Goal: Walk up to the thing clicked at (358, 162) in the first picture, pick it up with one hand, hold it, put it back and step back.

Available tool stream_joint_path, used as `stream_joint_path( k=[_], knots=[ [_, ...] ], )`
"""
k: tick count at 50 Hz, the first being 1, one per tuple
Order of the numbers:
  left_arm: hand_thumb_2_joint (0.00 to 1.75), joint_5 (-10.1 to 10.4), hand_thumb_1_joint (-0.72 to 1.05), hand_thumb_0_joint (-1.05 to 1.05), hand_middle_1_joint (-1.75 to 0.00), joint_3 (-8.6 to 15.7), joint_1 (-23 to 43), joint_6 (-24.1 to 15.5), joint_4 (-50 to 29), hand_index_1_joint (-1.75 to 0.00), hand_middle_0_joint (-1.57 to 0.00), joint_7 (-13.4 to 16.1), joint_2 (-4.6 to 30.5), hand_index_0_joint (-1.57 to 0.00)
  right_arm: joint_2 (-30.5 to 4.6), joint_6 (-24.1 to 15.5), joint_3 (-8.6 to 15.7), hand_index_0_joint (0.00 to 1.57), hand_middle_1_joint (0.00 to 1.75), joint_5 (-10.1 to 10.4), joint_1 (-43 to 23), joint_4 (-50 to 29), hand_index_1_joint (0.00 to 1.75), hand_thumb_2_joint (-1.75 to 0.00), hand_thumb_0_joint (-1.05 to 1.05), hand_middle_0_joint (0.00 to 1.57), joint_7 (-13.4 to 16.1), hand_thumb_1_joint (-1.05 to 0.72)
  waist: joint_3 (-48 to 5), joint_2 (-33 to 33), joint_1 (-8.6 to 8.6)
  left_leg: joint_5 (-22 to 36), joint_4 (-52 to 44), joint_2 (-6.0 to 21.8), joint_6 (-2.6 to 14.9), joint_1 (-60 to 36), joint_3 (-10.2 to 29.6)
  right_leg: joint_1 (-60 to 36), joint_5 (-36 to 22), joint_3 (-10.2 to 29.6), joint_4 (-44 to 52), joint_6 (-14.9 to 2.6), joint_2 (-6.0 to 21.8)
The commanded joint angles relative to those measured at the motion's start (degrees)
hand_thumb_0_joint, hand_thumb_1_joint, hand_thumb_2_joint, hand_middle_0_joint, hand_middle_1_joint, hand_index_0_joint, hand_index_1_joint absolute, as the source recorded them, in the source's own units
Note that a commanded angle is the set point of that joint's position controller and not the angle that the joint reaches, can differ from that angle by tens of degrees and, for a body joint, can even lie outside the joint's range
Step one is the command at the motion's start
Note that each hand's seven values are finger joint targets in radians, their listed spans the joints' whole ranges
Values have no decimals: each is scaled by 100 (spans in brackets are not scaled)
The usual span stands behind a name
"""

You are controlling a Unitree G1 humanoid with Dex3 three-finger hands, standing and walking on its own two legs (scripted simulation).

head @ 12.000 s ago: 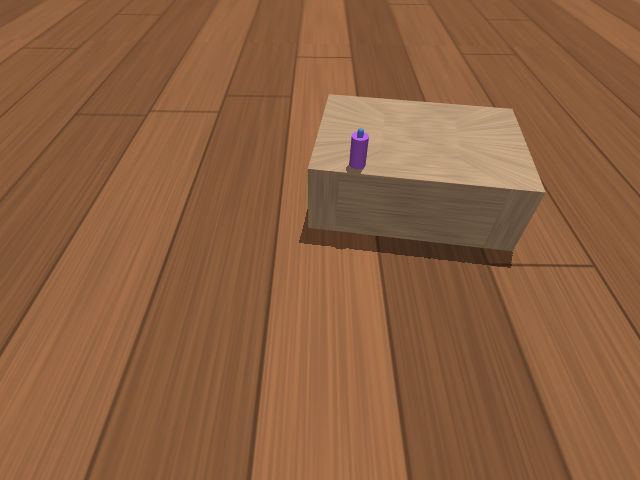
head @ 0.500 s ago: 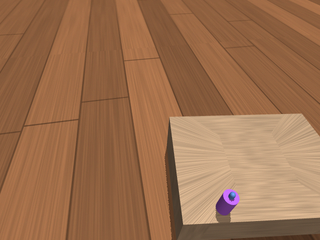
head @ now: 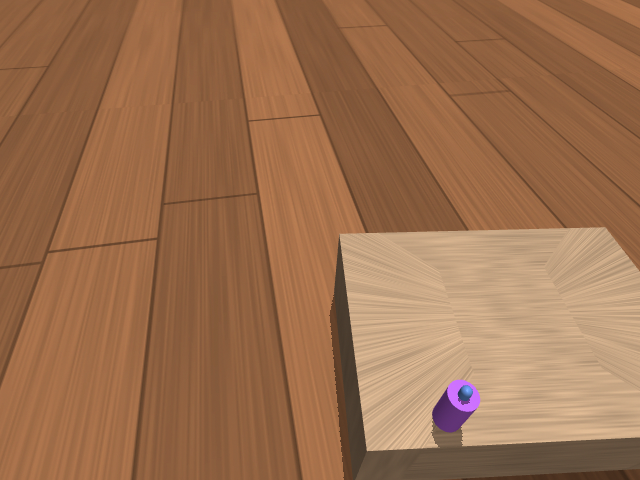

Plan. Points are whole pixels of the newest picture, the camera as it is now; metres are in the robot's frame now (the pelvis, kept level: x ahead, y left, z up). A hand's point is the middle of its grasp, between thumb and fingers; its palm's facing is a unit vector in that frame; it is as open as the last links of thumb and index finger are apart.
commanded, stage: go down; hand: right
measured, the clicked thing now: (456, 404) +0.38 -0.30 -0.37
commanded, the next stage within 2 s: none
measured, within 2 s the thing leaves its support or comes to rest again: neither
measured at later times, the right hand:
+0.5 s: hand out of the picture +0.12 -0.27 -0.16, palm faces +0.03 +0.94 -0.33, open 16.3 cm
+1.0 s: hand out of the picture +0.13 -0.29 -0.15, palm faces +0.10 +0.93 -0.35, open 17.4 cm
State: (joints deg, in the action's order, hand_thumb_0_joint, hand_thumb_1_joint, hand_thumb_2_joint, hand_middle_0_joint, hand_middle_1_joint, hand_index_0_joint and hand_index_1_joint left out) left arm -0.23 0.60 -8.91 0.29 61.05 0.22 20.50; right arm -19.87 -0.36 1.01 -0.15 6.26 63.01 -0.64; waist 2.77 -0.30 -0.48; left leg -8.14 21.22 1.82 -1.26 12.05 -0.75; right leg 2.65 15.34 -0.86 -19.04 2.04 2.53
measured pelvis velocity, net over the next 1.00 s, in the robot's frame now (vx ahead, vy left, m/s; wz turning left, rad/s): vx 0.00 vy -0.02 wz -0.06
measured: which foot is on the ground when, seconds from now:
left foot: down 0.00-1.00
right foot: down 0.00-1.00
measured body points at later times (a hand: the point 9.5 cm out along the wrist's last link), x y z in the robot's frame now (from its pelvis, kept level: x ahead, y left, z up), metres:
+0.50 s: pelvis -0.01 -0.02 -0.02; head +0.04 -0.02 +0.42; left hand +0.13 +0.24 -0.13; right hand +0.12 -0.32 -0.13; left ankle +0.04 +0.13 -0.74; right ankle -0.06 -0.14 -0.74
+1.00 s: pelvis +0.00 -0.02 -0.05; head +0.04 -0.03 +0.39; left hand +0.16 +0.23 -0.14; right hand +0.12 -0.34 -0.13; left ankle +0.04 +0.13 -0.74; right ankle -0.06 -0.14 -0.74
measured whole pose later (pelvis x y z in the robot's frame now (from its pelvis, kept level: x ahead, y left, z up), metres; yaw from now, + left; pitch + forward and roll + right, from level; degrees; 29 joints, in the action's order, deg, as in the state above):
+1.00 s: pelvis +0.00 -0.02 -0.05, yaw -3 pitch +11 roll +3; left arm 1.2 -0.7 -14.2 -10.2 36.2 6.9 13.6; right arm -21.4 24.5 10.7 -1.0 17.6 16.3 -4.1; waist -6.1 -1.5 -1.8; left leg -20.5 48.3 3.0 -2.2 38.8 -4.2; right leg 34.2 31.0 4.2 -54.0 1.3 2.2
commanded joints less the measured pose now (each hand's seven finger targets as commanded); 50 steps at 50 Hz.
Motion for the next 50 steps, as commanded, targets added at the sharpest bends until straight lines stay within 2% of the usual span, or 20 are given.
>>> stream_joint_path(
  k=[1,3,5,7,10,13,15,16,17,21,27,32,34,36,38,42,43,45,47,50],
  knots=[
    [94,258,88,0,-32,136,-152,-453,-1376,-32,-22,164,352,-22,-1006,-456,598,4,6,-54,-1896,-1351,6,-58,0,4,105,-58,-357,105,-201,416,248,-84,42,87,-86,1285,-669,-129,-427,-291,-293],
    [92,192,90,0,-32,468,-582,-378,-1583,-31,-22,187,649,-23,-1489,-118,1162,5,4,-223,-1000,-100,4,-42,0,7,20,-42,-750,477,-90,506,477,-59,50,-43,-138,1778,-853,-154,-790,-300,-348],
    [91,126,91,0,-31,500,-763,-417,-1899,-30,-21,198,547,-22,-1504,-126,1229,6,4,-514,-825,-875,4,-26,0,7,-97,-26,-1782,-54,98,834,691,-34,125,-469,-132,1610,-1251,-170,-914,-193,-385],
    [90,127,92,0,-31,501,-736,-463,-2080,-30,-21,226,506,-22,-1425,154,1347,7,3,-584,-240,-709,3,-14,0,9,-143,-11,-1692,-139,191,871,671,-52,154,-490,-205,1689,-1406,-178,-927,-135,-402],
    [90,159,90,0,-30,411,-375,-535,-2440,-30,-21,218,394,-22,-1374,521,1277,7,4,-629,-851,-1318,4,-11,0,8,-126,8,-1318,-340,208,428,626,-100,177,-276,-263,1980,-982,-98,-859,-116,-334],
    [90,182,90,0,-31,361,-327,-606,-2698,-30,-21,244,319,-21,-900,881,1011,7,4,-541,-456,-1650,4,-8,0,8,-216,20,-1148,-92,51,161,636,-139,172,-20,-307,2030,-668,-72,-914,-175,-295],
    [91,184,89,0,-30,335,-357,-655,-2746,-30,-21,250,314,-21,-1117,1029,1181,6,5,-455,-526,-2127,5,-9,0,5,-234,34,-1141,-292,79,205,744,-160,194,123,-356,2055,-793,-31,-986,-142,-270],
    [91,171,89,0,-30,352,-431,-683,-2746,-30,-21,262,317,-21,-882,1095,987,5,5,-445,-543,-2222,5,-9,0,5,-266,36,-1223,-153,-52,244,818,-182,192,228,-366,1984,-860,2,-1056,-149,-239],
    [91,175,89,0,-30,382,-404,-722,-2746,-30,-21,275,348,-21,-963,1147,998,5,5,-446,-613,-2382,5,-8,0,5,-290,39,-1162,-113,-81,110,830,-185,174,344,-363,2077,-674,20,-1089,-178,-242],
    [91,149,90,0,-30,325,-390,-892,-2797,-30,-20,310,276,-21,-1105,1218,1107,4,6,-503,-482,-2879,6,-8,0,4,-263,48,-1226,-177,-120,-166,1049,-151,157,580,-338,2253,-302,55,-1296,-217,-262],
    [92,103,89,0,-30,320,-463,-1102,-2796,-30,-19,428,250,-19,-1024,1370,1068,4,6,-451,-74,-3736,6,-7,0,3,-145,52,-1692,-468,-162,267,1623,-149,176,838,-377,2284,-1114,179,-1844,-101,-204],
    [92,128,89,0,-30,332,-434,-1163,-2911,-30,-19,526,266,-19,-1209,1666,1132,5,6,-354,187,-4617,6,-6,0,4,-101,51,-1788,-620,-99,195,1840,-155,173,1004,-415,2527,-1182,256,-2074,-58,-189],
    [92,127,89,0,-29,288,-393,-1187,-2911,-30,-19,537,230,-19,-808,1891,882,5,6,-284,728,-4252,6,-6,0,4,-151,52,-1605,-456,-170,160,1951,-178,169,1163,-464,2627,-1426,381,-2156,-9,-116],
    [91,137,89,0,-29,315,-415,-1208,-2974,-29,-19,551,273,-19,-1115,2003,1074,5,6,-266,589,-4821,6,-6,0,4,-133,55,-1772,-720,-102,173,2054,-169,176,1235,-441,2618,-1643,432,-2263,34,-90],
    [91,134,89,0,-29,308,-428,-1224,-3018,-29,-19,566,262,-19,-1061,2135,1030,5,6,-273,810,-4883,6,-6,0,4,-132,53,-1777,-579,-127,213,2133,-184,173,1299,-454,2709,-1724,425,-2369,26,-100],
    [91,169,90,0,-30,234,-329,-1289,-3211,-29,-19,613,182,-19,-1063,2349,1120,5,6,-208,992,-5034,6,-6,0,4,-146,54,-1588,-363,-111,-125,2117,-150,143,1376,-460,3150,-695,340,-2451,-104,-215],
    [91,165,89,0,-29,232,-356,-1297,-3237,-29,-19,642,183,-19,-1415,2331,1422,4,6,-197,828,-5466,6,-7,0,3,-126,55,-1727,-519,-27,-74,2159,-129,155,1328,-447,3107,-670,317,-2489,-107,-231],
    [91,160,90,0,-29,232,-379,-1333,-3231,-29,-19,685,188,-19,-1159,2399,1258,4,6,-175,1143,-5217,6,-7,0,3,-197,56,-1762,-335,-138,8,2243,-147,155,1436,-459,3132,-813,348,-2598,-124,-223],
    [91,166,90,0,-29,214,-431,-1359,-3260,-29,-19,740,178,-19,-1517,2356,1646,4,6,-131,1039,-5534,6,-7,0,3,-216,54,-1840,-390,-46,183,2317,-119,158,1383,-431,3134,-921,319,-2712,-125,-250],
    [91,148,89,0,-29,194,-444,-1421,-3286,-29,-19,810,177,-19,-1493,2306,1764,4,6,-36,1138,-5495,6,-7,0,3,-371,55,-1909,-440,-89,196,2424,-108,173,1473,-417,3231,-925,349,-2830,-137,-247]
  ],
)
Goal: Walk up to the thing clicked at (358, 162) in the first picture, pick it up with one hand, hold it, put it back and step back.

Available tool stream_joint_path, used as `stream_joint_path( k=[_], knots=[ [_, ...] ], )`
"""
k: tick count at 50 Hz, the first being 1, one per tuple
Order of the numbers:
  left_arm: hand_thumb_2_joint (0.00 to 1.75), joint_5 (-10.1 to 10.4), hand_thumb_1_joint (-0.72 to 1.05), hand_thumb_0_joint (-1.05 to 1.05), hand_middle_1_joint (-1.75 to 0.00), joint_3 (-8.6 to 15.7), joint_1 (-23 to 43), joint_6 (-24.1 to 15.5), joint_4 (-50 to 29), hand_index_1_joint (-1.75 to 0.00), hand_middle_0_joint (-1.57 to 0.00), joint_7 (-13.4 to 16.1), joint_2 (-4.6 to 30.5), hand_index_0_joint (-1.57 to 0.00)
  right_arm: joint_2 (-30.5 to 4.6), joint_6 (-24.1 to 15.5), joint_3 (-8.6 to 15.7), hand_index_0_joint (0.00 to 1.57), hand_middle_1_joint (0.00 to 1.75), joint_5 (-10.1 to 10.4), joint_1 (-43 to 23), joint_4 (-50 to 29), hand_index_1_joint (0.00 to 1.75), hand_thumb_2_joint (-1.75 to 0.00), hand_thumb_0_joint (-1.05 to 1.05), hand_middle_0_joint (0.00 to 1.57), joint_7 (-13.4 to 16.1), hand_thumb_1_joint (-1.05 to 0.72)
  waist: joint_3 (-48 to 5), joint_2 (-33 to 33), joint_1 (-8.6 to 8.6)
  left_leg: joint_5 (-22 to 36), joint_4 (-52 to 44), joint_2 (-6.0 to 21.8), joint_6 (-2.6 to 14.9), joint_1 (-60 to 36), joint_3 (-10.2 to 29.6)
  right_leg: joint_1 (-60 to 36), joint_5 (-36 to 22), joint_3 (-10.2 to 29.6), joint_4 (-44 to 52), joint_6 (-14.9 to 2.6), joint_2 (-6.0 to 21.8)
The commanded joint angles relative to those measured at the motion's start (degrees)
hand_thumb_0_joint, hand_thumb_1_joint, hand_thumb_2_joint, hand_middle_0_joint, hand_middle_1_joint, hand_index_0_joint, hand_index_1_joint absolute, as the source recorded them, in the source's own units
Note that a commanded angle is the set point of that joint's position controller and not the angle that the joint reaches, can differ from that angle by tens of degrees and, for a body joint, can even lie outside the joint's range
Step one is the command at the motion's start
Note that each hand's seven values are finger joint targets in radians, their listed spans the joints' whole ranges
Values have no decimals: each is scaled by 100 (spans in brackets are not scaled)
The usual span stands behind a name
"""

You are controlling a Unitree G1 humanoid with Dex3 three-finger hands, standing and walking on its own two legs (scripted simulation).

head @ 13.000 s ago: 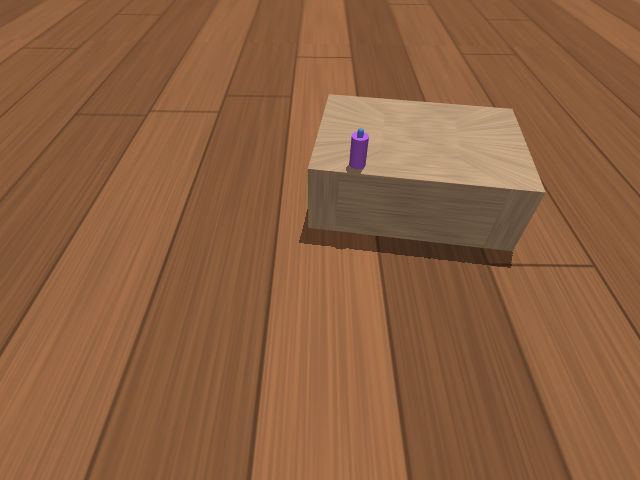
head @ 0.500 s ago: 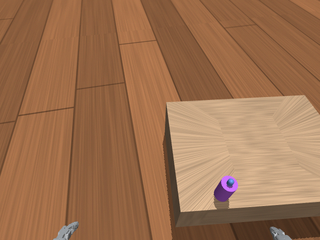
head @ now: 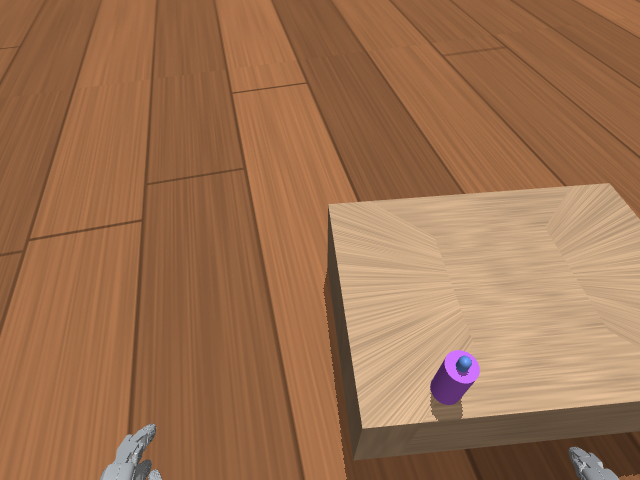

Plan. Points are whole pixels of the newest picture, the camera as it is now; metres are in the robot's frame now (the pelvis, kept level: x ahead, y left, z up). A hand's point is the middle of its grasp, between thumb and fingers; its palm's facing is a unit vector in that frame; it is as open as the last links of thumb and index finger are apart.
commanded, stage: go down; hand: right
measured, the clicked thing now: (455, 375) +0.39 -0.26 -0.31
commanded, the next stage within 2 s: approach in 1.96 s
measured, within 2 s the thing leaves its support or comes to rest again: neither
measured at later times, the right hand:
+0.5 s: hand (625, 437) +0.22 -0.37 -0.06, palm faces +0.16 +0.95 -0.25, open 17.3 cm
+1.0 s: hand out of the picture +0.26 -0.41 -0.05, palm faces +0.22 +0.96 -0.20, open 16.4 cm
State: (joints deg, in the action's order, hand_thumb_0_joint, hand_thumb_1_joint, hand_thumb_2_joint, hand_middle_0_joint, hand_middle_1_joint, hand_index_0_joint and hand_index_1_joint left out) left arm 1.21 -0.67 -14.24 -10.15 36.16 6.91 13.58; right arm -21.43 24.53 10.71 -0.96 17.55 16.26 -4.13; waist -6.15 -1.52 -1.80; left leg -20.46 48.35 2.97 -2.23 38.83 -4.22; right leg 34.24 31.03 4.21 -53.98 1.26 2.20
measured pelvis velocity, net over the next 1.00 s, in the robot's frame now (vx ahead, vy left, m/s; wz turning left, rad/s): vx -0.03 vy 0.00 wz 0.01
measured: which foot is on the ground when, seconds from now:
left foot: down 0.00-1.00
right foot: down 0.00-1.00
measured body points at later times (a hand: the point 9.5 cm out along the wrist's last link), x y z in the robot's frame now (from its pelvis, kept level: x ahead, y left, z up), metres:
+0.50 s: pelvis -0.03 +0.00 -0.02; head +0.06 -0.02 +0.42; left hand +0.10 +0.28 -0.10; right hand +0.21 -0.42 -0.04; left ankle +0.03 +0.15 -0.69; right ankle -0.04 -0.13 -0.69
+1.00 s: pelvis -0.03 +0.00 -0.04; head +0.09 -0.04 +0.39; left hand +0.07 +0.28 -0.13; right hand +0.25 -0.46 -0.03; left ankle +0.03 +0.15 -0.69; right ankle -0.04 -0.13 -0.69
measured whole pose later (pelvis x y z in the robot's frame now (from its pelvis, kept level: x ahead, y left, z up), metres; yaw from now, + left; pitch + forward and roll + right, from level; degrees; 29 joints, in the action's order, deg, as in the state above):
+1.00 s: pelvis -0.03 +0.00 -0.04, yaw +1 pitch +20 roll +3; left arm -1.8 -3.2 -14.2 -11.3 40.6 6.9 17.6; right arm -47.8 -11.4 39.9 3.1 -18.4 63.7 -32.8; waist -4.1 2.2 -3.0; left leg -20.6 58.5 3.1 -1.8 57.2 -3.9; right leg 53.1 32.5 4.8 -65.9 1.4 1.9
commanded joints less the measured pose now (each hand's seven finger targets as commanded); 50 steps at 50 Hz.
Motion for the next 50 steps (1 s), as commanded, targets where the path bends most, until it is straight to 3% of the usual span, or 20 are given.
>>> stream_joint_path(
  k=[1,2,6,7,9,10,13,15,17,22,24,25,27,30,34,40,42,43,48,50],
  knots=[
    [91,4,90,0,-29,330,58,-391,-797,-29,-19,163,858,-19,-1471,-232,922,4,6,79,-32,-999,6,-7,0,3,-81,53,-1063,-344,66,1440,-274,-216,266,-1185,-68,75,-2466,-164,635,-70,-221],
    [91,0,89,0,-29,331,73,-409,-784,-29,-19,194,875,-19,-1460,-266,935,4,6,91,11,-846,6,-7,0,3,-146,53,-969,-309,42,1370,-285,-202,254,-1150,-54,139,-2323,-183,611,-88,-231],
    [90,-25,90,0,-30,347,31,-530,-702,-29,-19,331,956,-20,-1903,-606,1288,4,6,164,-1006,-880,6,-7,0,3,-376,53,-870,-335,-165,911,-289,-164,219,-770,36,276,-1612,-165,561,-161,-219],
    [91,-34,90,0,-29,329,7,-557,-639,-29,-19,358,945,-19,-2099,-705,1481,4,6,217,-1198,-850,6,-6,0,3,-428,54,-906,-334,-123,892,-263,-149,226,-783,44,313,-1605,-156,537,-164,-218],
    [90,-44,90,0,-29,323,24,-607,-582,-29,-19,394,1009,-20,-2143,-850,1550,4,6,265,-1217,-306,6,-6,0,3,-616,54,-945,-369,-132,909,-197,-131,243,-756,58,298,-1660,-135,509,-152,-214],
    [90,-50,90,0,-29,347,-24,-615,-507,-29,-19,409,1055,-20,-2409,-987,1686,4,6,294,-1612,-457,6,-6,0,4,-717,54,-921,-482,-129,951,-172,-120,247,-694,76,335,-1686,-134,484,-146,-210],
    [90,-70,89,0,-29,337,-37,-628,-409,-29,-20,412,1123,-20,-2738,-1236,1948,4,6,360,-1952,103,6,-7,0,4,-1039,53,-970,-630,-49,915,-117,-96,264,-699,63,433,-1675,-114,499,-130,-193],
    [91,-72,90,0,-30,345,-23,-626,-392,-29,-20,379,1152,-20,-2693,-1353,1966,4,6,366,-1893,783,6,-6,0,4,-1269,52,-945,-574,-30,859,-74,-120,279,-659,30,502,-1649,-105,527,-120,-186],
    [91,-95,89,0,-29,363,-51,-599,-330,-29,-20,346,1197,-20,-2977,-1572,2199,4,6,407,-2046,1123,6,-7,0,3,-1478,52,-1057,-668,62,936,12,-124,306,-673,11,594,-1804,-90,499,-104,-181],
    [91,-128,89,0,-30,385,-92,-517,-371,-30,-20,215,1267,-20,-3292,-2123,2418,3,6,482,-2503,1830,6,-10,0,2,-1884,50,-1063,-603,80,705,137,-144,329,-462,27,892,-1549,-74,440,-144,-156],
    [92,-135,89,0,-30,367,-192,-495,-304,-30,-20,187,1281,-20,-3568,-2396,2651,3,7,528,-2700,2134,7,-11,0,1,-2006,51,-1279,-643,126,797,278,-161,356,-393,20,846,-1787,-40,385,-121,-122],
    [91,-147,89,0,-30,382,-191,-487,-325,-30,-20,168,1302,-20,-3506,-2522,2597,3,7,552,-2831,2226,7,-11,0,1,-2080,50,-1259,-624,83,766,308,-157,348,-324,40,919,-1714,-50,333,-134,-124],
    [91,-143,90,0,-30,373,-290,-468,-324,-29,-20,163,1345,-20,-3884,-2823,2821,3,7,581,-3203,2188,7,-11,0,1,-2173,49,-1639,-618,95,931,412,-150,357,-343,84,879,-1911,-65,229,-135,-138],
    [91,-171,90,0,-30,368,-371,-432,-248,-30,-20,145,1398,-20,-3978,-3129,2892,3,6,587,-3442,2708,6,-11,0,2,-2316,44,-1681,-602,59,811,507,-144,366,-220,120,1018,-1774,-68,148,-140,-154],
    [91,-182,90,0,-30,312,-396,-396,-193,-30,-20,142,1451,-20,-4424,-3428,3066,4,5,554,-3819,3039,5,-11,0,4,-2425,37,-1689,-711,115,536,428,-136,363,-220,178,1136,-1384,-116,180,-155,-193],
    [92,-238,90,0,-30,237,-545,-361,-34,-30,-20,121,1498,-20,-4707,-3675,3173,4,5,532,-4088,3605,5,-11,0,5,-2632,31,-1934,-742,123,838,560,-155,395,-128,166,1031,-1917,-97,19,-127,-177],
    [91,-253,90,0,-30,202,-555,-351,10,-30,-20,122,1492,-20,-4995,-3775,3343,5,5,545,-4273,3563,5,-10,0,5,-2683,29,-1977,-761,138,964,561,-147,383,-175,198,1142,-2007,-134,-53,-142,-189],
    [91,-271,90,0,-31,177,-543,-334,11,-30,-20,112,1488,-20,-4904,-3784,3311,5,5,554,-4186,3776,5,-11,0,5,-2723,28,-1958,-757,145,1033,571,-140,388,-221,210,1150,-2072,-149,-89,-142,-198],
    [91,-276,89,0,-31,157,-501,-320,24,-31,-20,80,1536,-20,-4985,-3914,3334,5,4,596,-4362,3979,4,-10,0,6,-2859,29,-1835,-782,103,835,585,-175,388,108,174,1190,-1910,-104,-101,-163,-169],
    [91,-281,89,0,-31,157,-520,-305,15,-31,-20,81,1572,-20,-5187,-3982,3381,5,4,582,-4581,3798,4,-10,0,6,-2887,27,-1996,-818,91,860,610,-180,387,92,183,1111,-1910,-100,-118,-162,-181]
  ],
)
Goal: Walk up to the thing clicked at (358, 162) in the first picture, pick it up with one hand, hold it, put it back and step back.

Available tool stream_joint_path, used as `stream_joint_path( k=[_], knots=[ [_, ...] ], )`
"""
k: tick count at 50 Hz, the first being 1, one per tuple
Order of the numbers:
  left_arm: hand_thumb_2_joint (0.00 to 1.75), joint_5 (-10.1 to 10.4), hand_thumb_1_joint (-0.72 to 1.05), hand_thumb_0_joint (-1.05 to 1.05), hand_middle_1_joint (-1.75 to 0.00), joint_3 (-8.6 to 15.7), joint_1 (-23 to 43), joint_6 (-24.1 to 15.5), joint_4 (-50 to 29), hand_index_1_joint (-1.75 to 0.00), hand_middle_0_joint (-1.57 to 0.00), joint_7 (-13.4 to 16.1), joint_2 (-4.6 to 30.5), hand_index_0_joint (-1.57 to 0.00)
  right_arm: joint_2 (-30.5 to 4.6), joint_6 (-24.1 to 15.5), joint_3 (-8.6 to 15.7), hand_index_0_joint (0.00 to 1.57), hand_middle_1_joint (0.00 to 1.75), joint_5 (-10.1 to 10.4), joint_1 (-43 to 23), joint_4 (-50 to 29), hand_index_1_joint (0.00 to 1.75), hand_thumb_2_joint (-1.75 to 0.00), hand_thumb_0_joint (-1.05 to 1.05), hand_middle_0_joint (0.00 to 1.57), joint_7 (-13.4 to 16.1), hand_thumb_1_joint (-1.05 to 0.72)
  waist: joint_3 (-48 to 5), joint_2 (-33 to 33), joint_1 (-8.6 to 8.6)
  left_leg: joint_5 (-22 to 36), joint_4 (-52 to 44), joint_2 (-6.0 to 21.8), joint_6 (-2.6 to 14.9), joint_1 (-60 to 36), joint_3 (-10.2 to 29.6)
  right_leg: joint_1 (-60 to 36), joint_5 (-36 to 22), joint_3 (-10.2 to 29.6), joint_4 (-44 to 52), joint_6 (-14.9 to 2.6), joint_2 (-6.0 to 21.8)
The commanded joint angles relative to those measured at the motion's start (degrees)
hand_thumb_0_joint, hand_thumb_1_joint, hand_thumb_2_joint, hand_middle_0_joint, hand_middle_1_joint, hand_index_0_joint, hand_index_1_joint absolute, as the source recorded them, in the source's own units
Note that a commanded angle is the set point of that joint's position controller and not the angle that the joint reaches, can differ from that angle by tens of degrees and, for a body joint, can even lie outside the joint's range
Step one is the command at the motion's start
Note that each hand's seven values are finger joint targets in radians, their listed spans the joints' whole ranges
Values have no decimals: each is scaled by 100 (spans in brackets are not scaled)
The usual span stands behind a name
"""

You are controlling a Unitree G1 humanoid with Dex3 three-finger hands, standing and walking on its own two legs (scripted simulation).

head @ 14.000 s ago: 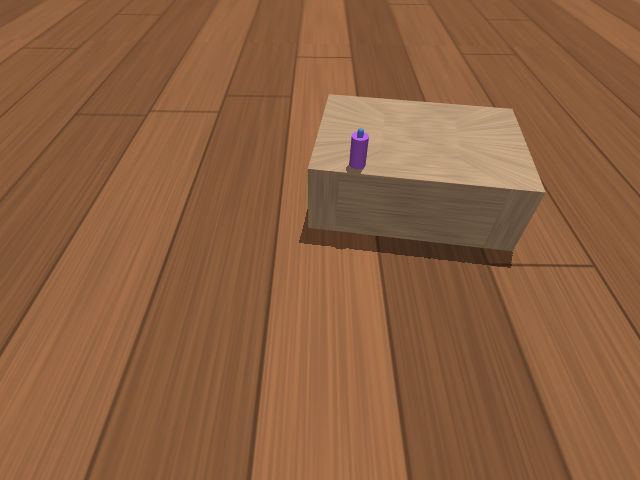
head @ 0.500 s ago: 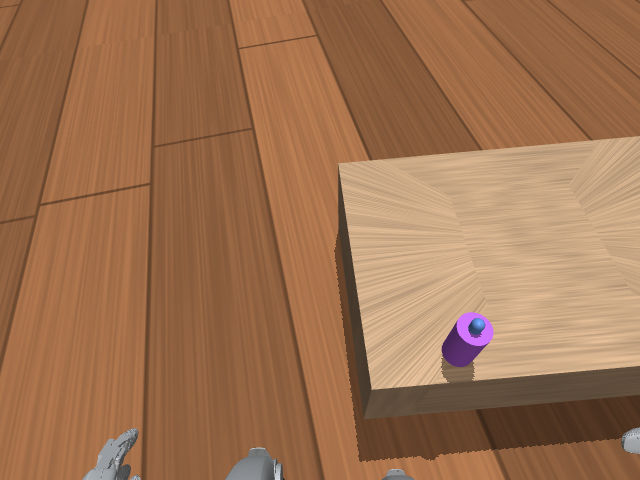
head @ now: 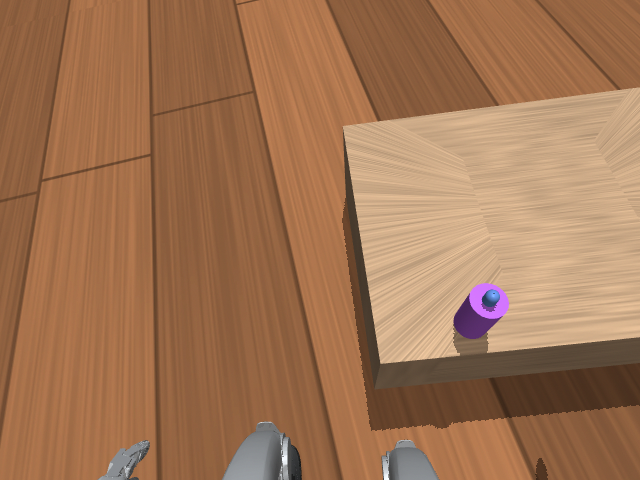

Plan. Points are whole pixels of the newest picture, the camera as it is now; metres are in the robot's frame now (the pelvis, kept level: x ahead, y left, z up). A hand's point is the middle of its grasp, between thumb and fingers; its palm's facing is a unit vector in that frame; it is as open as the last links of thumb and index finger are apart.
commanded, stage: go down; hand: right
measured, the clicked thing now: (481, 310) +0.43 -0.26 -0.28
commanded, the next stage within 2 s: approach in 0.96 s
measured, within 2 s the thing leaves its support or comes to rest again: neither
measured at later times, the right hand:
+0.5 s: hand out of the picture +0.31 -0.44 +0.00, palm faces +0.25 +0.95 -0.17, open 16.4 cm
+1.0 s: hand out of the picture +0.32 -0.45 +0.00, palm faces +0.27 +0.95 -0.15, open 16.6 cm
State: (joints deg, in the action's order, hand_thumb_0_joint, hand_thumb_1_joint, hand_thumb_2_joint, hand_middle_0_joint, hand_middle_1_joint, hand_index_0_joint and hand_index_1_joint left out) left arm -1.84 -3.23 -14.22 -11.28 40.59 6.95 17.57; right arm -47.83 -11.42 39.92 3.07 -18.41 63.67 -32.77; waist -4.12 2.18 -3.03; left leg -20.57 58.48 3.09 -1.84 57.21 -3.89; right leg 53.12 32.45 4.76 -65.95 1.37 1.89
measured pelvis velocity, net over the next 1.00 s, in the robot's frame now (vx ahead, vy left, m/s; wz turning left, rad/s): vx -0.01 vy -0.01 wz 0.01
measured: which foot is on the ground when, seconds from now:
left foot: down 0.00-1.00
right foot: down 0.00-1.00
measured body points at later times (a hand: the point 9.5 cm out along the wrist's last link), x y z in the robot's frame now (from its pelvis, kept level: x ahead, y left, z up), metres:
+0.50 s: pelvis +0.00 -0.01 -0.01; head +0.14 -0.06 +0.42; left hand +0.11 +0.27 -0.10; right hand +0.29 -0.49 +0.01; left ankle +0.07 +0.15 -0.65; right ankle -0.01 -0.13 -0.65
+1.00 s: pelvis -0.01 -0.01 -0.02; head +0.14 -0.07 +0.40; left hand +0.09 +0.27 -0.11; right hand +0.30 -0.50 +0.01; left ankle +0.07 +0.15 -0.65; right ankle -0.01 -0.13 -0.65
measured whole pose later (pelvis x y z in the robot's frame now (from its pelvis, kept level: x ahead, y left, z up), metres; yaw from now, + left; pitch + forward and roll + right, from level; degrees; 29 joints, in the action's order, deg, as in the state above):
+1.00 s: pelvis -0.01 -0.01 -0.02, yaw +1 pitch +22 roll +5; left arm -2.6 -6.3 -14.5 -9.5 38.9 5.4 18.7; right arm -57.4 -14.9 44.6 3.3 -28.4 72.1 -37.2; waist -4.1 3.2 -4.3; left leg -20.2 61.9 2.7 -2.1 63.9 -4.0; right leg 60.7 33.4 5.3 -71.6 1.0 2.1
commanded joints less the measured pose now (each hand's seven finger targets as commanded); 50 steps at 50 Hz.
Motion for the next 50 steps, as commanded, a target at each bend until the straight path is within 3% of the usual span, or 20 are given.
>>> stream_joint_path(
  k=[1,2,7,10,12,17,20,24,25,27,29,32,34,39,46,49,50],
  knots=[
    [91,12,89,0,-31,403,-511,-178,-426,-31,-20,72,1177,-20,-2578,-387,495,5,4,182,-879,-797,4,-10,0,6,-43,28,-2154,-1210,260,830,-430,-177,347,-1813,163,-721,-1978,-170,1084,-182,-161],
    [91,20,89,0,-31,398,-549,-182,-437,-31,-20,71,1186,-20,-2583,-415,494,5,4,201,-997,-875,4,-10,0,6,-60,27,-2280,-1148,205,916,-412,-180,336,-1862,179,-767,-2039,-176,1046,-183,-161],
    [91,5,88,0,-31,355,-597,-149,-385,-31,-20,64,1213,-20,-2729,-447,586,5,4,236,-1014,-743,4,-9,0,6,-150,28,-2383,-1270,236,1128,-279,-207,362,-1648,116,-931,-2667,-105,955,-128,-113],
    [91,-7,88,0,-31,356,-622,-124,-369,-30,-20,42,1250,-20,-2712,-463,596,5,4,261,-1017,-629,4,-9,0,6,-196,29,-2340,-1293,240,1099,-262,-225,364,-1530,92,-1003,-2775,-65,932,-113,-82],
    [91,-26,88,0,-30,358,-592,-96,-384,-30,-20,37,1253,-20,-2907,-524,687,5,4,245,-1218,-827,4,-9,0,6,-209,29,-2501,-1422,239,1115,-253,-220,375,-1537,117,-1018,-2808,-80,893,-109,-103],
    [90,-31,87,0,-30,324,-623,-67,-380,-30,-20,1,1265,-20,-2820,-529,662,5,4,274,-1089,-504,4,-9,0,6,-273,31,-2358,-1335,232,1225,-194,-223,388,-1525,103,-928,-3011,-65,841,-91,-80],
    [91,-57,87,0,-30,322,-644,-35,-389,-30,-20,-2,1291,-20,-2994,-590,731,5,4,247,-1285,-590,4,-10,0,6,-282,30,-2467,-1461,236,1219,-135,-224,391,-1407,111,-1028,-3131,-50,772,-92,-57],
    [91,-38,87,0,-30,301,-602,-29,-457,-30,-20,-22,1257,-19,-2985,-580,701,5,4,222,-1304,-469,4,-9,0,6,-290,30,-2415,-1241,191,1008,-217,-217,377,-1503,122,-787,-2507,-97,826,-149,-99],
    [90,-40,88,0,-31,301,-631,-30,-438,-30,-20,-22,1290,-20,-3189,-614,781,5,4,223,-1571,-658,4,-9,0,6,-285,32,-2401,-1404,168,939,-229,-211,375,-1509,134,-748,-2359,-103,863,-137,-114],
    [90,-31,88,0,-30,280,-587,-23,-451,-30,-20,-30,1282,-20,-3125,-612,755,5,4,243,-1506,-575,4,-9,0,6,-297,32,-2384,-1402,221,907,-204,-212,378,-1462,121,-753,-2343,-90,866,-143,-109],
    [90,-35,87,0,-30,273,-632,-16,-441,-30,-20,-28,1295,-20,-3135,-598,731,5,4,219,-1550,-405,4,-9,0,6,-303,33,-2381,-1309,164,914,-187,-226,371,-1412,104,-706,-2370,-75,834,-143,-102],
    [90,-48,87,0,-30,253,-654,-3,-415,-30,-20,-44,1318,-20,-3309,-627,784,5,4,204,-1733,-482,4,-9,0,6,-311,31,-2516,-1534,204,877,-106,-246,392,-1211,83,-898,-2641,-20,802,-90,-74],
    [90,-49,87,0,-30,242,-676,6,-459,-30,-20,-55,1323,-20,-3240,-622,708,5,4,180,-1742,-351,4,-9,0,6,-316,32,-2403,-1403,153,840,-115,-248,384,-1230,85,-802,-2455,-40,798,-110,-78],
    [90,-39,87,0,-30,188,-638,4,-517,-30,-20,-77,1303,-20,-3446,-634,772,5,4,170,-1864,-298,4,-9,0,6,-316,34,-2358,-1388,190,704,-157,-219,373,-1365,138,-478,-1933,-116,794,-170,-120],
    [90,-41,87,0,-30,145,-658,0,-501,-30,-20,-64,1343,-20,-3606,-635,851,5,4,218,-1946,-179,4,-9,0,6,-388,35,-2408,-1463,188,677,-41,-236,379,-1149,110,-425,-2011,-74,719,-156,-84],
    [90,-44,87,0,-30,149,-666,6,-490,-30,-20,-80,1337,-20,-3427,-641,772,5,4,231,-1924,-81,4,-9,0,6,-413,33,-2445,-1452,159,650,10,-252,387,-955,103,-488,-2111,-45,640,-144,-61],
    [90,-43,86,0,-30,155,-680,-4,-509,-30,-20,-69,1373,-20,-3554,-661,806,5,4,229,-2009,-208,4,-9,0,6,-411,33,-2462,-1458,149,609,12,-255,381,-993,89,-492,-2001,-21,694,-139,-53]
  ],
)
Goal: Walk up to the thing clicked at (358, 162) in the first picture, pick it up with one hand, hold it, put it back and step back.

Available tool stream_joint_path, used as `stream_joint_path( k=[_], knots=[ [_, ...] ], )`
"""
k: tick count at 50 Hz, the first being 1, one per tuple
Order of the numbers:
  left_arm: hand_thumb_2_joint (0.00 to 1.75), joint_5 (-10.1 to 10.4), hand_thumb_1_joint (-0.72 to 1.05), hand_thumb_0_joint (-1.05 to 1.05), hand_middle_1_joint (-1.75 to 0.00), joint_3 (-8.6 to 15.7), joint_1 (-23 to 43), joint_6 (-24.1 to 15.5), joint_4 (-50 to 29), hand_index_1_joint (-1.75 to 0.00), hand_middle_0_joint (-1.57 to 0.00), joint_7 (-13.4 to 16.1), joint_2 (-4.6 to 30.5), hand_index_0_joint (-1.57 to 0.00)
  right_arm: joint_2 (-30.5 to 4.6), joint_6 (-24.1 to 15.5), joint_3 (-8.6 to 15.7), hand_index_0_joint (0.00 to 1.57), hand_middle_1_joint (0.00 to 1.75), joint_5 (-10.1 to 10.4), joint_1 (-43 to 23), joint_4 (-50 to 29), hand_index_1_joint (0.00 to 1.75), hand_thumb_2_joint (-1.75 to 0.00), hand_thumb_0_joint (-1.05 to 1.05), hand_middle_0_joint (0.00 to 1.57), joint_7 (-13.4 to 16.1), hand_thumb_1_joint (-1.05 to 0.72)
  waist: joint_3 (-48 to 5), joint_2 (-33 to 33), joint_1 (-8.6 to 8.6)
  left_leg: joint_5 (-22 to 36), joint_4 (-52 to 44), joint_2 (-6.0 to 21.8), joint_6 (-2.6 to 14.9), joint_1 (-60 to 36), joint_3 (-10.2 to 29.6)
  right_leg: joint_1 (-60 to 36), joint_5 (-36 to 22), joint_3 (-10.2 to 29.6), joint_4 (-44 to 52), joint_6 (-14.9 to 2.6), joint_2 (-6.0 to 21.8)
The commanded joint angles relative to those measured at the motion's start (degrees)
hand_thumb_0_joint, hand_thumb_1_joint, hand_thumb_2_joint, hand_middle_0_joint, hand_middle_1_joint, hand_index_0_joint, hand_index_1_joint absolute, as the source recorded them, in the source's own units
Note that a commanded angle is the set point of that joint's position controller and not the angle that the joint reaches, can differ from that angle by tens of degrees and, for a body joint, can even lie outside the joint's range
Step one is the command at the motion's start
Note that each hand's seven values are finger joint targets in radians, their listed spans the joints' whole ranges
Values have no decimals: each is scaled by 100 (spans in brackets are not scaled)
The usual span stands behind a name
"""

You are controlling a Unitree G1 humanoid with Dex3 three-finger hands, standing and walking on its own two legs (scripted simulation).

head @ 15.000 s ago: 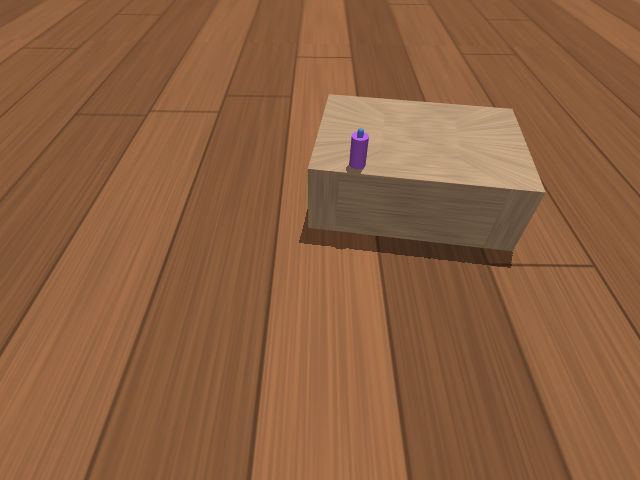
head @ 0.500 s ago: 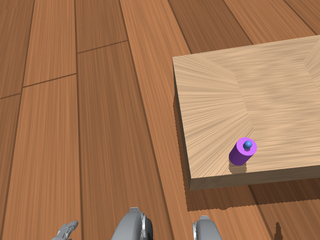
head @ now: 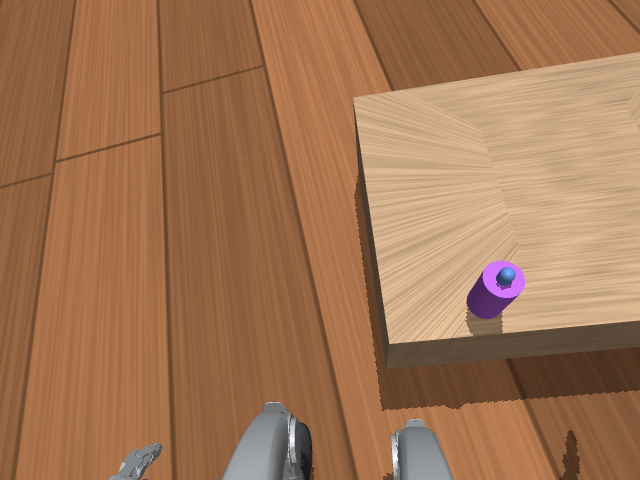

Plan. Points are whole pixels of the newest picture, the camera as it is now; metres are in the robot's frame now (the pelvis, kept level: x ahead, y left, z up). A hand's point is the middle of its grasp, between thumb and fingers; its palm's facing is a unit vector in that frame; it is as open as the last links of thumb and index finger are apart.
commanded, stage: approach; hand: right
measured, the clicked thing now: (495, 288) +0.44 -0.26 -0.26
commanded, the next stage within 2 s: close in in 0.62 s
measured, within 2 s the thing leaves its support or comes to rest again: neither
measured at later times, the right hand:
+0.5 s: hand out of the picture +0.37 -0.41 -0.11, palm faces +0.26 +0.97 -0.02, open 17.3 cm
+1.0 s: hand (522, 288) +0.44 -0.31 -0.27, palm faces +0.22 +0.98 -0.01, open 16.8 cm
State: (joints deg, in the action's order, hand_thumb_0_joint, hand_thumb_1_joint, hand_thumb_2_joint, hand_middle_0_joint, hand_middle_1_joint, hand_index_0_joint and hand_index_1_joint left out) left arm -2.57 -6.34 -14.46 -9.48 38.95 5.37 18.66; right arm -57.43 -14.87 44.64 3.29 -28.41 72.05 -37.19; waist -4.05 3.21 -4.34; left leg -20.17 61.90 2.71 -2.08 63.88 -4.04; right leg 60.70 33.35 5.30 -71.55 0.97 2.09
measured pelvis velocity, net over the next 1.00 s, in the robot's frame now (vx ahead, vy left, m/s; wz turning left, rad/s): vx -0.07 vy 0.00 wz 0.03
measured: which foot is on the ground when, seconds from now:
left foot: down 0.00-1.00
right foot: down 0.00-1.00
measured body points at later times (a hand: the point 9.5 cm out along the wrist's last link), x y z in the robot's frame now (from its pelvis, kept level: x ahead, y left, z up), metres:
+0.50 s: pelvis -0.02 +0.00 -0.13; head +0.17 -0.07 +0.27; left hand +0.14 +0.28 -0.21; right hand +0.35 -0.46 -0.11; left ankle +0.08 +0.16 -0.64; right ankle +0.00 -0.12 -0.64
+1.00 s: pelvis -0.07 +0.00 -0.28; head +0.15 -0.06 +0.11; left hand -0.02 +0.28 -0.37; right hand +0.42 -0.36 -0.26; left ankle +0.08 +0.16 -0.64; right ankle +0.00 -0.12 -0.64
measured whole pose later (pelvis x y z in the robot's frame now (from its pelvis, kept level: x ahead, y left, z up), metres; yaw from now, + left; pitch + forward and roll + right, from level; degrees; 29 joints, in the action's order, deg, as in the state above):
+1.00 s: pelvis -0.07 +0.00 -0.28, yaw +2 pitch +34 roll +7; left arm -4.7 -5.0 -13.3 -3.8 38.7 -1.8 19.2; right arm -39.6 -25.5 40.8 3.3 -48.9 60.6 -20.9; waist -5.5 -0.3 -10.9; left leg -25.7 115.6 5.1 -3.2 123.5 0.0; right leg 119.2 42.7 6.6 -128.3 1.0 -3.1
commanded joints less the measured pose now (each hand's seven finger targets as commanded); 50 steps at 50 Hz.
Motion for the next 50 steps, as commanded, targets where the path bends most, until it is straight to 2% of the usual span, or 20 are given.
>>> stream_joint_path(
  k=[1,5,8,9,12,17,19,21,22,25,29,31,33,35,37,39,41,44,47,50],
  knots=[
    [89,29,87,0,-30,452,-640,-183,-341,-30,-20,91,1269,-20,-2610,-330,327,5,4,218,-1059,-1053,4,-9,0,5,16,34,-2468,-1630,305,506,-317,-210,404,-1571,117,-1243,-2007,-68,1251,-95,-63],
    [91,46,86,0,-30,462,-618,-181,-359,-31,-20,93,1248,-19,-2501,-334,367,4,5,290,-894,-1127,5,-10,0,4,15,42,-2563,-1486,291,541,-329,-223,398,-1742,121,-1138,-1961,-133,1197,-128,-105],
    [91,21,86,0,-30,425,-501,-228,-276,-31,-20,80,1192,-19,-2201,-515,333,4,5,480,-938,-1008,5,-10,0,4,-29,44,-2233,-1505,239,525,-76,-218,398,-1238,132,-801,-2032,-131,911,-121,-87],
    [91,30,85,0,-30,420,-466,-251,-292,-31,-20,62,1158,-19,-1831,-564,201,4,5,529,-681,-704,5,-10,0,4,-41,46,-2109,-1204,207,426,46,-238,392,-1042,97,-597,-1904,-97,805,-135,-51],
    [90,8,84,0,-30,361,-289,-312,-299,-30,-20,-3,1096,-19,-1624,-1004,255,4,6,748,-740,-660,6,-10,0,3,-92,49,-2110,-1191,222,318,584,-218,393,-564,133,91,-1742,-154,277,-133,-89],
    [89,-13,85,0,-30,352,-138,-388,-434,-30,-20,-16,1181,-19,-1061,-1767,300,4,5,1264,-1123,-761,5,-9,0,3,-308,51,-2676,-1230,-38,179,1721,-195,360,667,94,967,-1666,-118,-845,-111,-128],
    [88,-32,86,0,-29,339,-197,-384,-486,-29,-20,2,1233,-19,-1120,-1985,466,4,5,1398,-1221,-989,5,-7,0,4,-391,52,-3054,-1261,-76,379,2123,-162,374,768,117,1269,-1821,-135,-1273,-100,-173],
    [88,-85,86,0,-29,360,-240,-355,-494,-29,-20,21,1308,-20,-1584,-2153,731,5,4,1417,-1724,-1625,4,-6,0,5,-419,52,-3728,-1678,39,578,2503,-120,374,769,174,1256,-2076,-192,-1637,-69,-206],
    [88,-109,87,0,-30,361,-296,-344,-456,-30,-20,35,1364,-20,-1869,-2191,899,5,5,1402,-2041,-1818,5,-6,0,5,-407,52,-3989,-1920,74,697,2719,-107,381,880,165,1142,-2335,-185,-1771,-15,-192],
    [89,-154,88,0,-30,377,-240,-298,-369,-30,-20,13,1392,-20,-1475,-2014,756,6,4,1327,-2250,-1185,4,-4,0,7,-366,45,-3576,-1966,-58,324,3088,-110,369,1625,82,1585,-2080,-123,-2035,22,-161],
    [88,-292,90,0,-30,428,-363,-169,-408,-30,-20,-78,1524,-21,-2213,-1871,1022,6,4,886,-3089,-2147,4,-4,0,7,-21,43,-5051,-2619,46,552,3621,-49,382,1426,152,1313,-2319,-210,-2495,60,-174],
    [87,-329,92,0,-31,536,-388,-99,-277,-30,-20,-151,1525,-21,-1506,-1680,604,6,3,741,-3088,-1436,3,-3,0,8,132,43,-4368,-2219,-252,224,3802,-78,370,1927,92,2000,-1823,-188,-2689,20,-165],
    [87,-335,93,0,-31,488,-304,-59,-288,-30,-21,-224,1395,-22,-1356,-1648,435,6,3,576,-3438,-1526,3,-3,0,8,376,41,-4103,-2141,-303,-152,3898,-54,329,2305,88,2684,-1064,-229,-2874,-44,-219],
    [87,-354,93,0,-31,490,-330,42,-365,-29,-21,-309,1431,-22,-1744,-1647,575,6,3,345,-3468,-1771,3,-3,0,8,659,40,-4325,-2179,-213,-357,4048,-21,317,2254,112,2927,-660,-293,-2990,-74,-262],
    [87,-316,92,0,-31,509,-325,90,-355,-30,-21,-423,1458,-23,-1186,-1622,258,7,2,330,-3664,-1576,2,-2,0,9,790,35,-4059,-2029,-470,-666,4220,-5,291,2637,28,3257,-153,-207,-3063,-100,-290],
    [87,-300,92,0,-31,515,-387,145,-378,-30,-21,-488,1436,-23,-836,-1640,74,7,3,326,-3675,-1541,3,-3,0,8,945,39,-4024,-1862,-530,-671,4366,20,284,2833,7,3494,-69,-206,-3280,-129,-312],
    [87,-270,92,0,-31,544,-469,216,-414,-30,-21,-534,1513,-22,-899,-1616,86,7,3,267,-3708,-1677,2,-2,0,9,1157,38,-4125,-1823,-454,-781,4445,46,285,2825,19,3700,114,-252,-3355,-149,-362],
    [87,-221,92,0,-31,638,-483,304,-435,-29,-21,-606,1604,-23,-523,-1554,-129,6,3,203,-3898,-2116,3,-4,0,8,1450,35,-4164,-1957,-376,-902,4649,74,302,3218,-24,3563,434,-44,-3210,-118,-375],
    [88,-174,92,0,-31,713,-613,410,-462,-29,-21,-641,1617,-22,-447,-1443,-199,6,3,123,-3777,-2514,3,-3,0,9,1731,33,-4628,-2060,-235,-745,4758,91,322,3019,-13,3361,221,-69,-3177,-96,-396],
    [89,-115,91,0,-31,738,-632,468,-444,-30,-21,-644,1471,-22,22,-1421,-481,6,2,158,-3930,-2803,2,-3,0,9,1944,32,-4370,-1992,-310,-914,4683,91,326,3161,35,3683,519,-118,-3173,-142,-429]
  ],
)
